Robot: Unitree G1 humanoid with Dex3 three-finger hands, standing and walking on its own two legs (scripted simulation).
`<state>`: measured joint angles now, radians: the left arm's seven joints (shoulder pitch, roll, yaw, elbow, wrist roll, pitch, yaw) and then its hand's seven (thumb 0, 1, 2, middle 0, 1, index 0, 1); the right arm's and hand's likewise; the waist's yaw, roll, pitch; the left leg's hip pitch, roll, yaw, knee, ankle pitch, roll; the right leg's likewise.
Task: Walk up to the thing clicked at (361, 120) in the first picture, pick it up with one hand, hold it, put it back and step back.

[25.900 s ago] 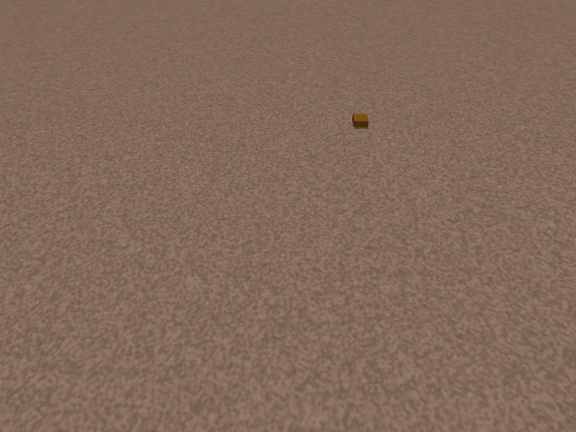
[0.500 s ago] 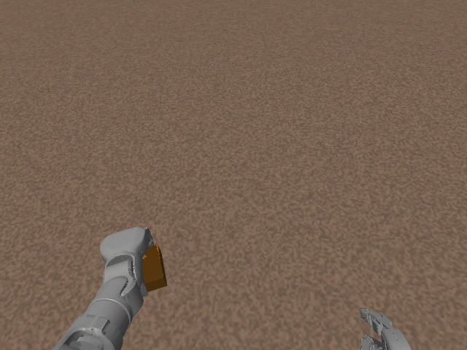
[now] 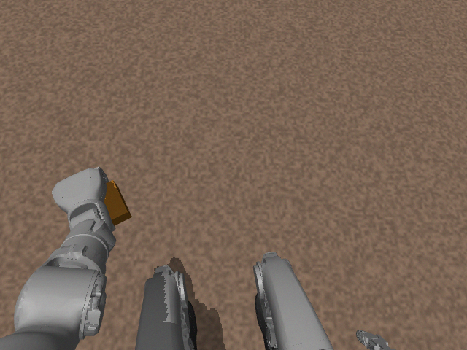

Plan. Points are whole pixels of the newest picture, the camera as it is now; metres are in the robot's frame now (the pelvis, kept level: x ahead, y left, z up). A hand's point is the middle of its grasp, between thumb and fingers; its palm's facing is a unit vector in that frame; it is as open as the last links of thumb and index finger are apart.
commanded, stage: crouch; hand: left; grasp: from above
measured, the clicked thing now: (102, 208) +0.42 +0.24 -0.17
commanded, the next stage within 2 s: lower in 1.10 s
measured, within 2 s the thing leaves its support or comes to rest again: neither
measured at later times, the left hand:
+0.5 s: hand (120, 217) +0.43 +0.24 -0.31, palm faces -0.38 -0.14 -0.91, open 10.4 cm
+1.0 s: hand (127, 220) +0.44 +0.24 -0.38, palm faces -0.38 -0.15 -0.91, open 10.3 cm
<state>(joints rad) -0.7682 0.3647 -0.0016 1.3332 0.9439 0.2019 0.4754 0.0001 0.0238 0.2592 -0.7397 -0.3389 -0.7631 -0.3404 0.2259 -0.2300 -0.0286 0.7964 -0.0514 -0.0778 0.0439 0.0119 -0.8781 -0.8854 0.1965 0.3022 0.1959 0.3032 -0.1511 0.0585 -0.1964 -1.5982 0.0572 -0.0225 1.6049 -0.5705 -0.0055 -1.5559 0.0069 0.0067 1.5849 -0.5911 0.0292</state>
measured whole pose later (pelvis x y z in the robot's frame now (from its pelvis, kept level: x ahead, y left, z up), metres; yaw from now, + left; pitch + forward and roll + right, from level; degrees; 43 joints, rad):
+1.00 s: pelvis -0.03 -0.01 -0.22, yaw -4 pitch +34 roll -5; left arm -0.98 0.60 0.15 1.54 1.08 0.02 0.50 0.00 0.07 0.15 -0.77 -0.26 -0.80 -0.25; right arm 0.15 -0.25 0.03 0.83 -0.15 -0.14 0.16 0.01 -0.89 -0.89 0.20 0.30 0.20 0.30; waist -0.22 0.01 -0.08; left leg -2.27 0.05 -0.13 2.33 -0.66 -0.03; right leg -2.21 0.04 -0.04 2.29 -0.68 0.03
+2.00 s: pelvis -0.02 +0.00 -0.27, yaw -9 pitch +30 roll -10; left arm -1.01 0.79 0.24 1.71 1.13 -0.06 0.63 -0.01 0.04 0.22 -0.78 -0.23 -0.80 -0.23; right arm 0.12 -0.29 0.15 0.78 -0.22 -0.22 0.26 0.01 -0.90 -0.89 0.20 0.30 0.20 0.30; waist -0.30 -0.06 0.08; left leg -2.36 0.05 -0.23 2.53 -0.71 -0.03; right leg -2.26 0.07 -0.11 2.42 -0.69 0.05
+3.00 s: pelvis -0.03 +0.01 -0.27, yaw -12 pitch +25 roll -13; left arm -1.06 0.94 0.22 1.86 1.10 -0.09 0.73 -0.01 0.00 0.25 -0.79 -0.29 -0.81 -0.30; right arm 0.11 -0.34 0.27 0.75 -0.27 -0.34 0.34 0.01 -0.91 -0.90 0.19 0.30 0.19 0.30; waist -0.37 -0.12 0.18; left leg -2.33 0.05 -0.29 2.56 -0.70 -0.03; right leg -2.21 0.09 -0.16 2.40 -0.66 0.07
